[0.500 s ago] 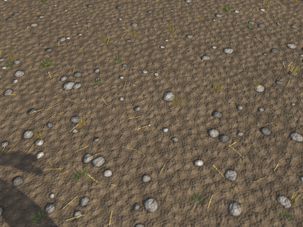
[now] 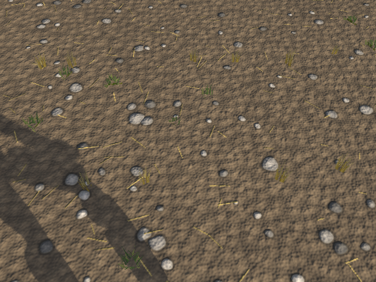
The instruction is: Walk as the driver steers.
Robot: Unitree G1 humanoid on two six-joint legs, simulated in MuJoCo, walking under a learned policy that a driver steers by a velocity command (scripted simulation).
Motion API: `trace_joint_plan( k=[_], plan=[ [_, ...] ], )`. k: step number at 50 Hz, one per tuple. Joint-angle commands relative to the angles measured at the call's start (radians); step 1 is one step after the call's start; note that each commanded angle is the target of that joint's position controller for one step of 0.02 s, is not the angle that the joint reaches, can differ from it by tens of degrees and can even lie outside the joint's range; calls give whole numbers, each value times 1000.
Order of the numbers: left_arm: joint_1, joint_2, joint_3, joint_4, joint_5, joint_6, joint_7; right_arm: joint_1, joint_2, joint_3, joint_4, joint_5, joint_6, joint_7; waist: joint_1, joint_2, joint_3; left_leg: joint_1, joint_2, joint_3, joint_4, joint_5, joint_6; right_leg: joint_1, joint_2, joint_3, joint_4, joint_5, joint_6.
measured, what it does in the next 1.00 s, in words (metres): walks ahead: right foot, then left foot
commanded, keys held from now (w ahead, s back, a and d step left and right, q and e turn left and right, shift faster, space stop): w+q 0.08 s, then w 0.60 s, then w+e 0.32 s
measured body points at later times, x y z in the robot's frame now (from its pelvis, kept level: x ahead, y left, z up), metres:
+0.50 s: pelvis +0.27 -0.05 +0.00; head +0.30 -0.05 +0.45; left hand +0.28 +0.23 -0.12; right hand +0.48 -0.28 -0.10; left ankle +0.32 +0.12 -0.68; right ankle +0.28 -0.14 -0.74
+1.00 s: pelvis +0.52 +0.06 +0.00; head +0.54 +0.07 +0.45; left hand +0.63 +0.34 -0.12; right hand +0.61 -0.22 -0.11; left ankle +0.50 +0.14 -0.74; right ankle +0.60 -0.11 -0.66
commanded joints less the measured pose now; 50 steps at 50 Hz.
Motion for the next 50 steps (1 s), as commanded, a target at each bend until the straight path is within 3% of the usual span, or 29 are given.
trace_joint_plan(
  k=[1, 4, 8, 10, 11, 12, 13, 14, 15, 16, 17, 18, 19, 20, 23, 26, 30, 33, 35, 36, 37, 38, 39, 40, 41, 42, 43, 45, 50],
  plan=[
    [-39, 47, 9, -64, 4, -2, 1, -32, -171, -46, -75, 8, -14, -20, 17, 78, -48, -40, 209, -181, -127, 251, 152, 59, 35, -27, -195, 198, 25],
    [-138, 43, 4, -88, -11, -11, -12, 17, -176, -48, -58, 13, -4, -26, -27, 104, -44, -42, 197, -200, -104, 151, 119, 132, 84, -31, -367, 323, 24],
    [-169, 77, 13, -100, -17, -29, -34, 70, -153, -39, -28, 12, 2, -28, -42, 124, -41, 95, 261, -284, -21, 106, 104, 140, 85, -12, -466, 281, -16],
    [-127, 92, 22, -94, -17, -37, -36, 61, -157, -41, -24, 8, 6, -28, -13, 154, -40, 137, 278, -313, 31, 175, 88, 193, 92, -30, -497, 197, -52],
    [-55, 106, 33, -75, -13, -40, -31, 47, -146, -37, -28, 7, 8, -26, 28, 157, -68, 139, 248, -299, 95, 278, 70, 295, 108, -54, -539, 193, -80],
    [60, 141, 47, -57, 0, -45, -26, 34, -111, -24, -40, 1, 5, -23, 83, 136, -164, 94, 199, -254, 255, 328, 39, 489, 42, 0, -515, 219, -130],
    [217, 214, 66, -41, 10, -45, -22, 83, -67, -5, -59, -15, -2, -26, 117, -19, -314, -101, 106, -164, 553, 95, -11, 795, -137, 224, -479, 253, -226],
    [299, 246, 80, 16, -4, -30, -34, 206, -41, 5, -53, 17, -14, -25, 82, -325, -376, -427, 4, -85, 833, -406, -73, 1009, -296, 656, -614, -16, -370],
    [285, 153, 58, 5, -33, -26, -36, 138, -134, -10, -42, 27, -17, -24, 116, -180, -265, -549, 65, -135, 929, -391, -75, 952, -282, 686, -670, -252, -338],
    [227, 110, 43, -3, -30, -18, -30, 14, -162, -18, -65, 23, -17, -22, 129, -84, -139, -580, 104, -104, 937, -296, -74, 826, -243, 538, -684, -238, -296],
    [179, 98, 33, -12, -17, -11, -29, -49, -148, -15, -82, 8, -19, -21, 109, -23, -73, -554, 141, -63, 900, -229, -75, 703, -201, 432, -706, -128, -279],
    [148, 81, 26, -10, -10, -8, -29, -74, -132, -16, -91, -4, -22, -18, 85, -14, -32, -527, 174, -50, 836, -180, -78, 619, -166, 365, -730, -37, -275],
    [135, 69, 20, -10, -3, -10, -28, -61, -114, -15, -91, -4, -23, -14, 60, -44, -31, -474, 197, -41, 793, -152, -80, 565, -136, 311, -751, 34, -266],
    [134, 62, 17, -4, -6, -11, -28, -46, -96, -12, -87, 0, -21, -12, 49, -66, -39, -445, 204, -26, 756, -143, -85, 542, -116, 271, -768, 85, -267],
    [157, 103, 27, 20, -21, -14, -23, -93, -59, 2, -104, -7, -19, -12, 52, -64, -32, -450, 219, 12, 611, -91, -107, 515, -113, 180, -804, 227, -286],
    [183, 133, 33, 42, -27, -4, -17, -184, -35, 16, -120, -7, -27, -5, 82, -49, -25, -412, 214, 33, 414, 74, -115, 508, -90, 95, -818, 275, -264],
    [253, 149, 33, 81, -39, 9, -17, -296, -42, 17, -144, 6, -34, 9, 125, -50, -4, -342, 178, 57, 245, 199, -114, 534, -93, 53, -800, 269, -241],
    [281, 160, 36, 104, -43, 24, -15, -345, -58, 11, -170, 11, -40, 23, 124, -59, 14, -338, 165, 56, 178, 141, -84, 611, -135, 73, -761, 287, -224],
    [276, 175, 41, 112, -44, 35, -10, -305, -82, 0, -166, 8, -45, 26, 84, -66, -3, -241, 144, 67, 129, 88, -56, 632, -143, 79, -692, 397, -203],
    [262, 174, 38, 112, -47, 39, -8, -212, -108, -16, -141, 2, -47, 21, 26, -55, -53, -94, 121, 87, 89, 93, -34, 612, -110, 54, -589, 527, -183],
    [256, 147, 27, 103, -38, 37, -7, -61, -158, -40, -104, -7, -47, 11, -44, -32, -157, 147, 160, 54, 105, 118, -1, 517, -58, 19, -403, 529, -152],
    [249, 71, -2, 66, -3, 31, -6, 127, -246, -61, -82, -22, -41, -4, -108, 126, -325, 447, 392, -192, 137, 169, 63, 297, 29, -36, -62, 173, -108],
    [372, 9, -19, 61, -32, 12, -9, 135, -270, -62, -69, -25, -34, 4, -44, 367, -425, 635, 554, -592, 9, -54, 192, -11, 142, 1, 197, -354, -73],
    [302, 123, 10, 75, -54, 8, -10, 111, -175, -41, -72, -13, -33, 4, -76, 217, -312, 545, 515, -556, -38, -185, 157, -107, 88, 68, 293, -320, -71],
    [224, 147, 21, 53, -61, 7, -12, 53, -139, -27, -72, -7, -35, 3, -64, 170, -187, 418, 481, -405, -60, -160, 120, -134, 51, 50, 287, -222, -75],
    [192, 129, 20, 52, -53, 12, -8, -11, -115, -17, -72, -11, -38, 6, -29, 108, -127, 297, 437, -307, -93, -85, 100, -93, 13, 33, 254, -142, -67],
    [183, 117, 25, 51, -42, 22, -6, -56, -89, -11, -69, -15, -44, 9, -1, 114, -77, 209, 401, -228, -129, -22, 92, -64, -9, 31, 210, -89, -59],
    [219, 77, 23, 63, -46, 45, -7, -92, -75, -13, -54, -23, -61, 10, 40, 136, -57, 110, 374, -123, -189, 67, 86, 17, -30, 32, 187, -25, -47],
    [140, 45, 24, 29, -39, 64, -9, -76, -106, -29, 0, -30, -72, -7, 44, 83, -8, 115, 370, 56, -231, 250, 88, -69, -27, 56, 49, 156, -23]
  ],
)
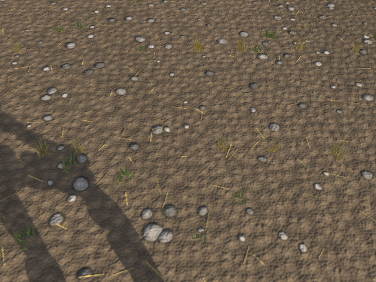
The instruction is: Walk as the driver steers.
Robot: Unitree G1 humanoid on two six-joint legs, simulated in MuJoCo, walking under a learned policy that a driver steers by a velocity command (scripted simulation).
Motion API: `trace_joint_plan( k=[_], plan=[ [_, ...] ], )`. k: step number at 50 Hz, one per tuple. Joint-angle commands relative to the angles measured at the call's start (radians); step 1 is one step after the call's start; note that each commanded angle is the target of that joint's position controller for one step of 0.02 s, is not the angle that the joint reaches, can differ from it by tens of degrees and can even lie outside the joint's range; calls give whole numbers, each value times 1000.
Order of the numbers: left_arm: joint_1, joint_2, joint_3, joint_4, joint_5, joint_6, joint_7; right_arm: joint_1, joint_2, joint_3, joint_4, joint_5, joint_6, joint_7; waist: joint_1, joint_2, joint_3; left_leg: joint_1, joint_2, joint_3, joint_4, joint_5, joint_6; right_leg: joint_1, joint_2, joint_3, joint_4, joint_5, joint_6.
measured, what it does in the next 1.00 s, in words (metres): walks ahead, turning right: right foot, then left foot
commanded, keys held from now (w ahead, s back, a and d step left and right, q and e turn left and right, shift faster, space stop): w+e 0.50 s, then w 0.50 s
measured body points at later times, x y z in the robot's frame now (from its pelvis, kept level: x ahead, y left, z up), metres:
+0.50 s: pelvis +0.27 -0.08 +0.00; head +0.30 -0.10 +0.45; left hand +0.44 +0.16 -0.11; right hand +0.35 -0.39 -0.10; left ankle +0.35 +0.09 -0.67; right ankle +0.27 -0.15 -0.75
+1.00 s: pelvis +0.56 -0.11 +0.00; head +0.59 -0.11 +0.45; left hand +0.79 +0.08 -0.11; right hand +0.52 -0.39 -0.12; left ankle +0.61 -0.04 -0.75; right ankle +0.51 -0.25 -0.67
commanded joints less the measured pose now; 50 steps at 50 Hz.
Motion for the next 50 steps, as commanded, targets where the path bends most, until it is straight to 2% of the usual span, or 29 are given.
trace_joint_plan(
  k=[1, 5, 9, 12, 13, 14, 15, 16, 17, 18, 19, 20, 21, 24, 26, 29, 32, 34, 37, 38, 39, 40, 41, 42, 43, 44, 46, 48, 50],
  plan=[
    [7, 22, 6, -58, 3, -4, -8, -71, -130, -32, -55, -2, -21, -13, 32, 110, 13, 21, 278, -114, -168, 281, 131, -57, -31, 40, -103, 151, 7],
    [-133, -3, -8, -107, 9, -10, -34, -28, -165, -41, -25, 8, -7, -25, -22, 88, 58, 66, 282, -19, -176, 290, 109, -36, -18, -41, -305, 262, -13],
    [-229, -1, -12, -170, 6, -10, -57, 26, -191, -52, 11, 27, 23, -29, -48, 90, 85, 209, 323, 24, -114, 384, 94, -72, 0, -97, -405, 164, -53],
    [-178, 39, 10, -190, 6, -3, -66, 4, -232, -62, 10, 38, 44, -38, 10, 143, 14, 257, 325, 67, 60, 824, 61, 79, 84, -182, -420, 11, -108],
    [-87, 70, 28, -173, 4, 0, -64, -8, -243, -65, 6, 40, 53, -42, 65, 155, -41, 245, 314, 81, 196, 949, 48, 200, 126, -205, -429, -25, -134],
    [71, 121, 59, -135, 3, 2, -53, -27, -240, -61, 1, 45, 57, -46, 154, 135, -121, 156, 277, 104, 404, 915, 16, 435, 165, -200, -506, 39, -173],
    [217, 212, 92, -103, 3, 13, -30, -8, -196, -43, -17, 22, 47, -48, 204, 15, -212, -103, 227, 103, 716, 547, -31, 745, 38, 22, -531, 69, -234],
    [167, 301, 97, -117, -2, 1, -27, 87, -50, 4, -72, -6, 15, -28, 66, -209, -304, -547, 7, -33, 1042, -394, -88, 1051, -204, 602, -634, -83, -432],
    [202, 209, 73, -138, 5, -11, -31, -38, -138, -9, -82, 32, -24, -13, 158, -78, -378, -653, 21, -230, 1115, -395, -67, 1077, -235, 723, -757, -171, -432],
    [163, 162, 59, -131, 11, -23, -32, -126, -172, -18, -112, 64, -43, -6, 158, -40, -227, -714, 65, -226, 1076, -295, -44, 967, -207, 573, -775, -97, -381],
    [100, 134, 50, -137, 6, -28, -31, -132, -160, -14, -109, 49, -51, -13, 107, 40, -145, -669, 109, -223, 984, -210, -37, 815, -161, 454, -772, 2, -343],
    [36, 101, 39, -150, 8, -27, -28, -130, -166, -21, -97, 22, -48, -19, 67, 50, -91, -602, 135, -217, 902, -169, -47, 683, -121, 362, -783, 109, -320],
    [3, 81, 31, -168, 21, -28, -23, -107, -171, -27, -93, 13, -37, -19, 33, 29, -78, -535, 152, -224, 867, -136, -56, 598, -96, 316, -806, 180, -315],
    [3, 103, 36, -168, 18, -34, -10, -100, -137, -22, -98, 1, -5, -20, 9, 25, -54, -485, 145, -195, 747, -79, -102, 471, -63, 238, -841, 305, -319],
    [29, 123, 41, -154, 16, -34, 4, -165, -112, -11, -117, -1, 2, -21, 26, 16, -30, -494, 130, -180, 611, 37, -125, 435, -34, 181, -847, 325, -298],
    [73, 112, 35, -127, 12, -29, 12, -267, -79, 7, -130, 5, -5, -7, 80, -19, -23, -415, 95, -162, 372, 263, -123, 414, 13, 111, -834, 248, -240],
    [134, 120, 34, -93, 9, -29, 9, -345, -93, 6, -149, 22, -16, 9, 119, -29, -2, -395, 78, -168, 270, 333, -104, 464, -28, 154, -822, 154, -232],
    [158, 120, 34, -77, 7, -26, 10, -371, -114, 1, -163, 22, -22, 17, 124, -30, 12, -431, 75, -179, 223, 276, -75, 552, -69, 197, -777, 160, -226],
    [152, 129, 39, -63, 12, -15, 14, -319, -140, -11, -159, 21, -30, 21, 86, -60, 12, -389, 62, -165, 187, 147, -25, 639, -108, 234, -708, 297, -203],
    [131, 125, 37, -67, 11, -12, 14, -239, -156, -22, -138, 18, -33, 18, 38, -59, -26, -279, 37, -137, 151, 144, 0, 641, -79, 211, -627, 446, -184],
    [120, 100, 26, -75, 18, -11, 13, -111, -191, -39, -107, 10, -36, 13, -22, -36, -129, -72, 69, -158, 171, 189, 41, 592, -23, 165, -461, 513, -156],
    [156, 55, 7, -96, 36, -14, 15, 47, -254, -53, -92, -1, -35, 10, -63, 90, -289, 239, 244, -375, 212, 209, 128, 392, 67, 103, -162, 276, -112],
    [283, -7, -11, -91, 10, -29, 12, 120, -284, -65, -47, 7, -24, 20, -21, 392, -374, 492, 413, -821, 73, -55, 262, 52, 204, 49, 138, -355, -46],
    [222, 83, 2, -82, -2, -36, 9, 115, -194, -41, -51, 35, -21, 22, -55, 269, -292, 459, 404, -877, 7, -283, 232, -72, 149, 119, 234, -380, -49],
    [105, 118, 12, -109, -8, -39, 6, 43, -158, -28, -61, 34, -14, 17, -61, 175, -151, 328, 375, -733, -13, -272, 193, -116, 102, 82, 236, -288, -51],
    [40, 107, 9, -125, 4, -43, 7, -13, -149, -21, -71, 20, -7, 14, -40, 101, -76, 197, 336, -629, -34, -164, 176, -93, 59, 40, 195, -211, -49],
    [34, 80, 12, -130, 19, -45, 3, -58, -119, -8, -70, 4, -9, 13, 10, 119, -31, 56, 274, -510, -77, 18, 169, -15, 4, 26, 95, -127, -42],
    [63, 47, 7, -119, 16, -37, 2, -55, -115, -6, -58, 13, -13, 12, 29, 150, -40, 17, 249, -435, -108, 114, 178, 22, -9, 4, 32, -114, -28],
    [19, 28, 0, -136, 24, -32, 4, -40, -144, -13, -42, 21, -15, 7, 26, 137, -20, -1, 250, -381, -138, 197, 192, -7, -20, -15, -56, -69, -7]
  ],
)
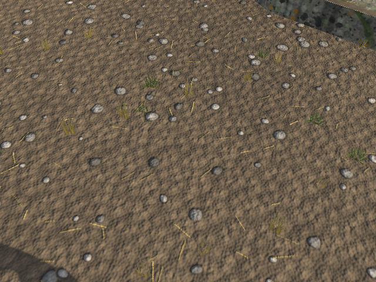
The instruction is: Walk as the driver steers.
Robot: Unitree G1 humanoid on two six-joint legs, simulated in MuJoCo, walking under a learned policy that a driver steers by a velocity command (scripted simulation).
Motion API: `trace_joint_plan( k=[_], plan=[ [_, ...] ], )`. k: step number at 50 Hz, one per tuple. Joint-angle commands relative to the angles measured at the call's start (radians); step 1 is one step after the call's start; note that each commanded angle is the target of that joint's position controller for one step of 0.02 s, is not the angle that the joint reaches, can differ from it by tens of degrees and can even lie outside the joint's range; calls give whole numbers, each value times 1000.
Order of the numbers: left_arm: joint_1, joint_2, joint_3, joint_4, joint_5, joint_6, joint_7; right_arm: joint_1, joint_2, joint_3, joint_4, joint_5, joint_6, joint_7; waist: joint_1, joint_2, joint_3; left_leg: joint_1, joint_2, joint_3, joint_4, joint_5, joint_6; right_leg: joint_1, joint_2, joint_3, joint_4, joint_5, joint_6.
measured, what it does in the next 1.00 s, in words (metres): walks ahead, turning left: right foot, then left foot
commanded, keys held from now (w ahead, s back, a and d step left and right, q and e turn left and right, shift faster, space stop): w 0.14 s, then w+q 0.30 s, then q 0.56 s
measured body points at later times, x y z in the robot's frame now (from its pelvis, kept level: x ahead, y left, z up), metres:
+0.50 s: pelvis +0.27 -0.06 +0.00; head +0.30 -0.06 +0.45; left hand +0.35 +0.22 -0.10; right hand +0.39 -0.33 -0.13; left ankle +0.24 +0.09 -0.66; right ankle +0.30 -0.16 -0.74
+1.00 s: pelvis +0.41 +0.00 -0.01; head +0.45 +0.04 +0.44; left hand +0.46 +0.33 -0.12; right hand +0.66 -0.20 -0.09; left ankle +0.46 +0.10 -0.74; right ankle +0.48 -0.15 -0.68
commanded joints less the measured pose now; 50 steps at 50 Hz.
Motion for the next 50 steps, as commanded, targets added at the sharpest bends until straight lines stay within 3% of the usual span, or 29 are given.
trace_joint_plan(
  k=[1, 6, 10, 13, 14, 15, 16, 17, 18, 19, 20, 21, 23, 26, 30, 34, 37, 38, 39, 40, 41, 42, 43, 44, 45, 47, 50],
  plan=[
    [-29, 45, 10, -78, 8, -9, 3, -25, -156, -35, -52, 7, -15, -11, 17, 113, -17, 91, 276, -250, -212, 201, 182, -131, -57, 13, -121, 98, 27],
    [-183, 18, -4, -107, 2, -24, -12, 38, -180, -38, -12, 19, 2, -20, -39, 107, 8, 97, 230, -129, -217, 231, 137, -62, -24, -25, -418, 355, 33],
    [-291, 30, -1, -148, -7, -38, -32, 111, -185, -38, 27, 28, 23, -24, -64, 107, 41, 167, 273, -177, -165, 227, 131, -45, 8, -21, -528, 341, 19],
    [-238, 70, 16, -140, -5, -52, -39, 95, -215, -50, 33, 30, 39, -34, -7, 130, 16, 210, 298, -220, -74, 310, 104, 67, 32, -18, -592, 249, -11],
    [-144, 97, 31, -114, -1, -55, -34, 74, -215, -49, 30, 30, 42, -36, 51, 127, -36, 187, 267, -198, 23, 424, 83, 214, 51, -39, -631, 251, -33],
    [3, 147, 54, -78, 9, -56, -24, 69, -182, -37, 20, 21, 40, -36, 118, 109, -149, 94, 210, -161, 206, 420, 50, 459, 9, -13, -604, 279, -70],
    [186, 227, 73, -58, 23, -50, -10, 67, -105, -9, -15, -11, 35, -37, 178, -39, -324, -114, 119, -103, 537, 86, 5, 761, -209, 209, -563, 308, -129],
    [192, 253, 75, -41, 25, -39, -17, 211, -37, 9, -23, 22, 17, -32, 102, -311, -434, -429, 15, -113, 804, -434, -33, 969, -380, 622, -689, 79, -264],
    [160, 148, 51, -51, 14, -36, -17, 147, -153, -19, -4, 45, 14, -32, 135, -166, -320, -523, 74, -174, 903, -398, -37, 880, -340, 594, -744, -65, -231],
    [105, 107, 37, -49, 7, -37, -13, 59, -184, -33, -27, 49, 14, -31, 131, -109, -186, -556, 111, -152, 905, -300, -35, 752, -307, 436, -765, -45, -193],
    [43, 88, 28, -47, 11, -39, -15, 23, -167, -33, -31, 41, 19, -35, 98, -44, -122, -516, 147, -136, 878, -222, -42, 627, -266, 338, -798, 42, -176],
    [-2, 62, 23, -42, 15, -43, -18, 6, -154, -37, -34, 30, 28, -35, 73, -42, -69, -487, 170, -135, 835, -170, -47, 535, -229, 256, -836, 104, -168],
    [-51, 51, 23, -31, 25, -57, -17, 36, -115, -37, -31, 35, 52, -33, 28, -69, -33, -402, 191, -132, 806, -124, -62, 424, -206, 137, -887, 272, -170],
    [-87, 85, 36, -8, 27, -64, -6, 9, -89, -38, -63, 21, 77, -39, -5, -39, -2, -411, 180, -111, 715, -79, -98, 373, -207, -21, -876, 655, -181],
    [-91, 122, 47, 8, 20, -37, 21, -85, -59, -25, -108, 13, 77, -11, 26, -33, -17, -326, 160, -40, 441, 154, -94, 374, -165, -178, -861, 686, -160],
    [-67, 157, 59, 31, -6, -8, 31, -152, -92, -39, -163, 9, 84, 19, 42, -34, -39, -300, 139, -19, 304, 141, -58, 484, -209, -194, -782, 677, -141],
    [-98, 176, 70, 27, -33, 12, 36, -89, -138, -64, -172, 3, 92, 26, -8, -40, -68, -202, 82, 31, 222, 40, -3, 515, -211, -209, -592, 780, -100],
    [-92, 157, 65, 27, -34, 18, 37, 3, -174, -85, -149, 1, 89, 19, -51, 1, -114, -66, 37, 47, 137, 123, 29, 486, -160, -235, -428, 752, -64],
    [-31, 130, 54, 26, -2, 16, 31, 68, -268, -114, -148, 1, 89, -6, -64, 163, -173, 140, 136, -122, 104, 571, 88, 322, -78, -255, -171, 466, 12],
    [57, 41, 23, 2, 58, 13, 18, 29, -350, -118, -180, -10, 92, -24, 37, 376, -258, 393, 377, -489, 171, 964, 284, -19, 92, -200, 184, -408, 90],
    [42, 95, 24, 8, 29, 10, 5, 25, -296, -100, -216, -17, 85, -11, -20, 252, -440, 418, 435, -655, 70, 689, 365, -64, 107, 28, 302, -420, 79],
    [-46, 133, 34, -7, -7, 16, 4, -32, -250, -89, -228, -9, 78, -4, -28, 151, -341, 336, 390, -566, 27, 503, 319, -117, 72, 45, 299, -328, 60],
    [-83, 123, 33, -13, -2, 24, 13, -78, -215, -80, -223, 12, 78, -8, -5, 88, -239, 230, 339, -493, 5, 344, 257, -136, 40, 39, 232, -246, 54],
    [-100, 124, 35, -7, 12, 35, 26, -117, -187, -70, -227, 21, 85, -16, 14, 68, -175, 123, 304, -447, -19, 249, 218, -113, 16, 41, 159, -194, 56],
    [-98, 131, 39, -11, 16, 46, 32, -144, -184, -68, -234, 12, 92, -24, 39, 98, -149, 28, 272, -419, -42, 198, 199, -52, 12, 43, 102, -154, 56],
    [-76, 111, 37, -5, 18, 53, 35, -159, -193, -72, -249, -8, 98, -35, 56, 138, -151, -38, 234, -386, -54, 218, 187, 18, 39, 27, 16, -112, 65],
    [-90, 84, 26, -4, 19, 54, 39, -138, -212, -82, -248, 0, 103, -53, 42, 137, -174, -38, 219, -388, -44, 187, 184, 42, 56, 37, -114, -74, 87]
  ],
)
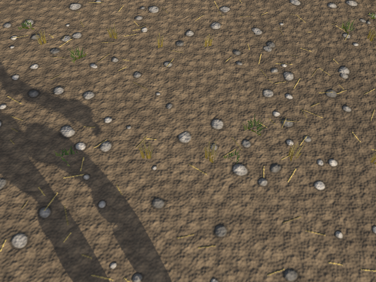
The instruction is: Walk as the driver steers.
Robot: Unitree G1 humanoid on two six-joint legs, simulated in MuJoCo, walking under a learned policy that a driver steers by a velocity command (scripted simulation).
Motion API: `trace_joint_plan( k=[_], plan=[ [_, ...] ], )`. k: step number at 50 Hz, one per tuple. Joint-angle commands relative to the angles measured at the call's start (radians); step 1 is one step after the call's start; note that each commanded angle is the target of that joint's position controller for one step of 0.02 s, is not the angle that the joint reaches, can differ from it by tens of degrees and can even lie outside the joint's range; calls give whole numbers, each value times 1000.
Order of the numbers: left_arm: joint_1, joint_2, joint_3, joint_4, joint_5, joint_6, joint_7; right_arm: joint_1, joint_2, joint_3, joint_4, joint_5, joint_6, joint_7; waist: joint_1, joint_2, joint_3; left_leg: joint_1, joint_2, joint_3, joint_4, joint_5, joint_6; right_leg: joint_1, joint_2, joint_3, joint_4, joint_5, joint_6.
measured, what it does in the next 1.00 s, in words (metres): steps on the spot: right foot, then left foot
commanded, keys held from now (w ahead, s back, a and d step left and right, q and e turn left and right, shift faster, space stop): q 0.12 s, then no key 0.60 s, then w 0.12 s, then no key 0.16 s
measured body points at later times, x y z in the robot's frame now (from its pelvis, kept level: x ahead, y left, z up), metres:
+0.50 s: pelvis +0.03 -0.05 +0.01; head +0.06 -0.06 +0.45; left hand +0.11 +0.24 -0.10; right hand +0.23 -0.29 -0.10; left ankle -0.01 +0.10 -0.71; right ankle +0.06 -0.17 -0.73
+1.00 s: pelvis +0.06 -0.05 +0.00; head +0.07 -0.06 +0.45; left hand +0.10 +0.24 -0.12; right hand +0.19 -0.29 -0.14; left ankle -0.01 +0.09 -0.73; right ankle +0.07 -0.14 -0.73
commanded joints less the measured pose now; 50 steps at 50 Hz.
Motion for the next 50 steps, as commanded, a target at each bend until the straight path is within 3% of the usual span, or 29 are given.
trace_joint_plan(
  k=[1, 5, 9, 11, 12, 13, 14, 15, 17, 20, 22, 24, 26, 27, 28, 29, 30, 31, 36, 38, 40, 41, 43, 45, 46, 47, 48, 49, 50],
  plan=[
    [77, 71, 18, -31, 1, 1, 7, -23, -172, -52, -82, 5, -5, -24, 32, 113, -224, 159, 233, -299, -143, 44, 164, 51, 9, 17, -99, 62, 19],
    [46, 76, 20, -41, -6, -3, 0, -33, -168, -53, -92, 4, 11, -27, 14, 154, -195, 124, 209, -358, -155, -160, 139, 98, 27, 26, -222, 91, 19],
    [78, 82, 23, -36, -11, -22, -18, -30, -147, -43, -93, 5, 23, -21, 12, 180, -201, 166, 215, -402, -103, -114, 120, 183, 27, 4, -389, 102, -12],
    [124, 82, 27, -23, -2, -29, -29, -17, -125, -32, -84, 15, 31, -23, 39, 160, -190, 118, 169, -369, -45, -119, 70, 320, 8, -14, -594, 231, -54],
    [133, 139, 37, -34, 20, -28, -28, 23, -87, -20, -79, 9, 29, -23, 20, 34, -182, 40, 99, -289, 82, -247, 11, 387, -149, 130, -678, 257, -110],
    [99, 218, 52, -34, 40, -20, -23, 34, -80, -20, -103, 12, 19, -21, -29, -230, -118, -107, -62, -87, 239, -438, -47, 365, -307, 340, -738, 382, -249],
    [83, 171, 44, -54, 51, -24, -20, 0, -151, -40, -102, -5, 5, -22, 17, -244, -120, -100, -27, -97, 459, -521, -92, 293, -389, 445, -759, 403, -348],
    [51, 146, 37, -67, 36, -27, -14, 3, -186, -56, -82, 5, 5, -20, 12, -169, -112, -108, -22, -118, 584, -479, -106, 297, -348, 381, -741, 414, -335],
    [15, 108, 25, -68, -1, -27, -9, 38, -140, -50, -41, 3, 21, -25, -3, -114, -100, -132, -15, -118, 663, -399, -138, 345, -255, 246, -697, 443, -263],
    [37, 68, 8, -50, -2, -17, -11, 20, -54, -18, -36, 9, 27, -22, 8, -128, -110, -68, 17, -59, 520, -354, -168, 388, -186, 131, -669, 544, -246],
    [57, 79, 11, -40, -1, -7, -12, -28, -17, 2, -48, 8, 22, -16, 39, -176, -130, 30, 60, 8, 315, -360, -175, 410, -166, 99, -650, 567, -240],
    [102, 113, 18, -25, -5, 3, -14, -37, -36, -2, -43, 19, 20, -13, 61, -199, -137, 104, 60, 42, 150, -326, -170, 429, -182, 127, -631, 585, -253],
    [114, 106, 12, -12, -20, 2, -17, 12, -48, -5, -8, 15, 18, -13, 32, -169, -122, 231, 57, 54, -118, -96, -137, 396, -168, 125, -610, 572, -221],
    [145, 95, 6, -1, -18, -10, -21, 14, -77, -8, -8, 5, 18, -17, 40, -134, -132, 319, 95, -3, -146, 4, -109, 348, -162, 128, -614, 524, -175],
    [149, 75, -3, -5, 5, -27, -29, 28, -130, -14, -15, -5, 19, -26, 55, -29, -170, 413, 187, -87, -85, 236, -76, 287, -122, 77, -564, 451, -122],
    [179, 39, -11, -1, 12, -41, -36, 10, -142, -18, 11, -12, 20, -23, 103, 142, -184, 345, 197, -89, -19, 172, -19, 310, -46, -12, -593, 278, -68],
    [115, 70, -10, 7, 20, -42, -36, -9, -80, -7, -2, -12, 16, -11, 51, 105, -162, 289, 172, -84, -34, 51, -7, 344, -32, -30, -571, 250, -30],
    [82, 76, -6, 9, 15, -39, -36, -5, -54, 2, 9, -20, 10, -7, 41, 84, -136, 259, 162, -81, -46, -17, -21, 343, -28, -36, -565, 252, -22],
    [88, 56, -8, 39, 6, -16, -20, 11, -51, 10, 38, -14, -13, -12, 45, 83, -65, 178, 142, -70, -55, -65, -49, 350, -30, -33, -561, 277, -35],
    [102, 45, -9, 62, 1, -11, -15, 41, -68, 5, 54, -8, -8, -18, 32, 99, -63, 172, 136, -87, -93, -347, -27, 320, 16, -87, -511, 97, -34],
    [75, 44, -5, 52, -12, -21, -14, 90, -125, -10, 62, 0, -5, -21, 0, 177, 8, 153, 227, -244, -203, -688, 50, 181, 54, -140, -373, -35, -41],
    [56, 45, -2, 38, -21, -34, -17, 108, -143, -14, 67, 4, -11, -23, -9, 212, 48, 143, 291, -344, -255, -755, 94, 127, 44, -130, -305, -40, -56],
    [50, 48, 3, 31, -31, -61, -26, 89, -124, -7, 73, 9, -28, -28, 4, 220, 93, 139, 343, -405, -264, -628, 129, 78, -7, -74, -259, -49, -96],
    [124, 21, -4, 65, -24, -77, -39, 0, -91, 5, 59, 14, -26, -28, 66, 183, 43, 139, 276, -263, -166, -338, 74, 233, -2, -94, -480, 37, -120],
    [171, 30, 1, 96, -8, -78, -43, -7, -75, 10, 61, 13, -23, -29, 83, 146, -14, 118, 228, -194, -96, -183, 33, 371, 16, -93, -557, 209, -108],
    [214, 74, 11, 110, 6, -74, -43, 4, -39, 19, 62, 2, -24, -32, 81, 56, -67, 102, 161, -104, 29, -119, -23, 466, -55, 4, -602, 356, -110],
    [213, 157, 25, 112, 2, -66, -43, 33, 0, 27, 43, -15, -25, -44, 36, -165, -98, 56, 39, 34, 164, -255, -100, 484, -164, 172, -654, 394, -174],
    [183, 106, 2, 99, 8, -62, -44, 41, -18, 26, 45, -8, -22, -54, 39, -219, -98, 63, 76, 0, 183, -374, -131, 449, -261, 309, -705, 416, -266],
    [143, 66, -14, 93, 11, -63, -41, 32, -38, 21, 51, 4, -19, -56, 31, -191, -56, 50, 96, -7, 214, -414, -141, 438, -267, 298, -703, 473, -289]
  ],
)
Keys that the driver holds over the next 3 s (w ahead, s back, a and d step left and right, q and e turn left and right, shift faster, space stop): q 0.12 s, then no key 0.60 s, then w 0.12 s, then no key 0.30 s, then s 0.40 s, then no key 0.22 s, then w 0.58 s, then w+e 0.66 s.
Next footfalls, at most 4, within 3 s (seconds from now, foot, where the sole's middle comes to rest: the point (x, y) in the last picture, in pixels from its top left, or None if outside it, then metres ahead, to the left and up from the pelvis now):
0.24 right None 0.11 -0.13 -0.77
0.54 left None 0.04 0.09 -0.77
2.02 right None -0.03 -0.12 -0.77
2.42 left None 0.26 0.22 -0.77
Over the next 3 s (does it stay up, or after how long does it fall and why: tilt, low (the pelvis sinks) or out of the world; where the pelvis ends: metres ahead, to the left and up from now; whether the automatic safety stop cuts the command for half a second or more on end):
stays up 0.42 0.08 -0.02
